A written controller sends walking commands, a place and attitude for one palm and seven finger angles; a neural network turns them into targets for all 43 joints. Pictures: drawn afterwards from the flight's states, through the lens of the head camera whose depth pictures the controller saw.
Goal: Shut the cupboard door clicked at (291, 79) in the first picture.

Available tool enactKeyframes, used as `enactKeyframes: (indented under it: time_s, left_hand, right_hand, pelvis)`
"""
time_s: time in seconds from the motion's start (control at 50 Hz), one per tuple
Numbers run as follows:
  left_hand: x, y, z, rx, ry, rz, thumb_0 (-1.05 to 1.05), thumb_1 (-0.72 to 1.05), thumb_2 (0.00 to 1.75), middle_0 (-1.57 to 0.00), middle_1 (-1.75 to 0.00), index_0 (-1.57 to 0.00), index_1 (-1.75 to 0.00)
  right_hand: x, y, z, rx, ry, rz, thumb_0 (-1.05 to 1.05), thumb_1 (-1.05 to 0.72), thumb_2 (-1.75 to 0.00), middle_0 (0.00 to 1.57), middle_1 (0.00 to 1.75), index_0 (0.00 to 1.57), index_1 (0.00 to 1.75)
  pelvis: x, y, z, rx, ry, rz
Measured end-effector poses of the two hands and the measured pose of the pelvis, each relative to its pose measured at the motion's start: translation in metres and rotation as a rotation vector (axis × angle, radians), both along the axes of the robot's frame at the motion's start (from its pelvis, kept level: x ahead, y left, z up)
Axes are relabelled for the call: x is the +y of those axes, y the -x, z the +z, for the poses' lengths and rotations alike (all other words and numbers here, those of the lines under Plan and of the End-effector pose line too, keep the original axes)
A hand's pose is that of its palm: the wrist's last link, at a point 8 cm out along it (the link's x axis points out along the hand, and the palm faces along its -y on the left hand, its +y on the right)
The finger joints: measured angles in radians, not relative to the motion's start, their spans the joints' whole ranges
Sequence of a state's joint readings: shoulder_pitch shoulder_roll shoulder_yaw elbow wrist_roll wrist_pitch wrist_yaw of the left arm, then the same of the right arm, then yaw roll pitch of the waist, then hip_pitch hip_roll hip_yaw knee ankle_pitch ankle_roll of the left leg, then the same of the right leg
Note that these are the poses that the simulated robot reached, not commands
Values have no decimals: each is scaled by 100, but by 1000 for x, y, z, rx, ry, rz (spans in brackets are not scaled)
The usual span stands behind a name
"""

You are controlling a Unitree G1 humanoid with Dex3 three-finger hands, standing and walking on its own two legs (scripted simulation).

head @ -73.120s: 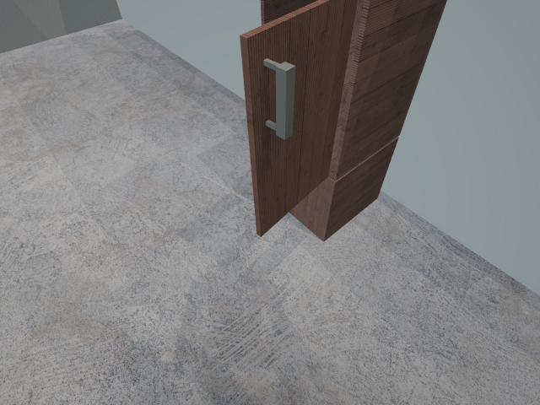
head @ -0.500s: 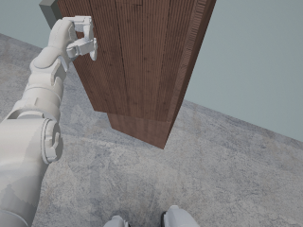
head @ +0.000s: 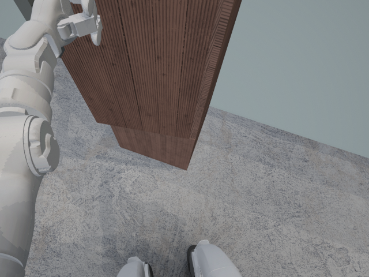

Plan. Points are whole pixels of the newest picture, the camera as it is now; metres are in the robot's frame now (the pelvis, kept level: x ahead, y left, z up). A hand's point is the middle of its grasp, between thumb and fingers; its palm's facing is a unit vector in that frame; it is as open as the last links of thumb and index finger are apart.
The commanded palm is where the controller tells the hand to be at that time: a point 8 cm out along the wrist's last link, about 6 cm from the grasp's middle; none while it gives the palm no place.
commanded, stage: push the door shut along its arc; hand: left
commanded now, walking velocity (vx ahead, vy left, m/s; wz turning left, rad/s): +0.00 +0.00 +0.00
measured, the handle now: (43, 11) +0.61 +0.17 +0.16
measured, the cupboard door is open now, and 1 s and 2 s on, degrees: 10 0 0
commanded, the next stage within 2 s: pull the fist back off the door in 0.34 s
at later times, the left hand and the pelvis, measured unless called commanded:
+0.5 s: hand (109, 11) +0.58 +0.05 +0.17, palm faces -0.35 -0.94 +0.05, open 3.3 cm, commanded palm +0.61 +0.08 +0.16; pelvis +0.00 +0.00 -0.01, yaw +0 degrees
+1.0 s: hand (130, 14) +0.57 +0.01 +0.17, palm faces -0.02 -1.00 +0.01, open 3.2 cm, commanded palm +0.54 +0.07 +0.16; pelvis +0.01 +0.00 +0.01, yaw -2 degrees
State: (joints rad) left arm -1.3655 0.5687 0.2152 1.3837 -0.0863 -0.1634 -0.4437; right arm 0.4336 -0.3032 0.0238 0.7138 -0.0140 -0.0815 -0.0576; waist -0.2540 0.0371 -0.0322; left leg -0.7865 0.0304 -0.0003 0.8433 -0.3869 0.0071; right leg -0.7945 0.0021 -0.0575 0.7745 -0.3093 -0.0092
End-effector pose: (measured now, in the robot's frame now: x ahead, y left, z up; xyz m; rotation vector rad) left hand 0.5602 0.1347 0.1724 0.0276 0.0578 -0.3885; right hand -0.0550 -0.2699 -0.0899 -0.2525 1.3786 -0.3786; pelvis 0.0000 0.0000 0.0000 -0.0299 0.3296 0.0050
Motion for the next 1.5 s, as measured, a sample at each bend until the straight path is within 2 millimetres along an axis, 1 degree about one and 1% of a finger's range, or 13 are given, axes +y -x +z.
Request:
enactKeyframes:
  time_s: [0.18, 0.46, 0.54, 0.62, 0.68, 0.78, 0.88, 0.94, 1.08, 1.2, 1.3, 1.38, 1.5]
  left_hand:
    - [-10, -6, -1, -16, 14, -20, 0, 93, 99, -130, -150, -130, -150]
    - [-26, -18, -1, -18, 5, -46, -1, 103, 104, -130, -150, -130, -150]
    - [-32, -23, -3, 26, 111, 162, 0, 93, 100, -130, -150, -130, -150]
    - [-34, -16, -5, 10, 102, 380, -1, 81, 101, -129, -150, -130, -150]
    - [-40, -11, -2, -58, 22, 452, 0, 81, 99, -129, -150, -130, -150]
    - [-53, -6, 0, -87, -52, 395, 2, 90, 98, -129, -150, -130, -150]
    - [-63, 2, -2, -2, -2, 349, 2, 92, 95, -129, -150, -130, -150]
    - [-68, 6, -1, -11, 34, 358, 2, 92, 93, -130, -150, -130, -149]
    - [-66, 21, -7, -91, 7, 371, 2, 91, 91, -130, -150, -130, -149]
    - [-54, 40, -25, -50, 0, 384, 2, 90, 90, -130, -150, -130, -149]
    - [-56, 56, -12, -118, 23, 364, 2, 90, 90, -130, -150, -130, -150]
    - [-65, 59, -5, -99, -7, 343, 2, 90, 90, -130, -150, -130, -150]
    - [-65, 52, -6, -24, 24, 383, 2, 90, 90, -130, -150, -130, -150]
  right_hand:
    - [-4, 1, -2, 9, 21, 13, 1, -91, -89, 21, 30, 20, 30]
    - [10, 17, -8, 51, -1, -22, 0, -91, -89, 21, 30, 20, 30]
    - [17, 18, -9, 55, -42, 6, 1, -91, -89, 21, 30, 20, 30]
    - [29, 18, -11, 57, -118, 60, 1, -91, -89, 21, 30, 20, 30]
    - [35, 19, -14, 39, -153, 58, 0, -91, -89, 21, 30, 20, 30]
    - [41, 25, -13, 29, -179, 7, 0, -91, -89, 21, 30, 20, 30]
    - [39, 30, -9, 29, -179, -20, 0, -91, -89, 21, 30, 20, 30]
    - [35, 28, -7, 18, -172, -19, 1, -91, -89, 21, 30, 20, 30]
    - [21, 11, -6, -22, -158, -8, 1, -91, -90, 21, 29, 20, 30]
    - [9, -21, -6, -78, -143, 11, 1, -91, -90, 21, 29, 20, 30]
    - [2, -57, -8, -159, -132, 50, 1, -91, -90, 20, 29, 20, 30]
    - [1, -83, -8, -216, -130, 79, 1, -91, -90, 20, 29, 20, 30]
    - [0, -100, -5, -274, -123, 93, 1, -91, -90, 20, 29, 20, 30]
  pelvis:
    - [2, 4, -5, 23, 4, 7]
    - [4, 4, -10, 49, 4, 3]
    - [5, 0, -11, 74, 16, 8]
    - [4, 0, -11, 81, 16, 16]
    - [2, 1, -12, 78, 12, 12]
    - [1, 3, -8, 53, 5, 1]
    - [2, 0, 0, 22, -3, -15]
    - [2, -3, 4, 5, -8, -26]
    - [-1, -9, 8, -23, -19, -43]
    - [-4, -14, 12, -59, -20, -41]
    - [-6, -17, 15, -92, -19, -30]
    - [-9, -17, 16, -109, -21, -16]
    - [-12, -14, 17, -107, -29, -21]
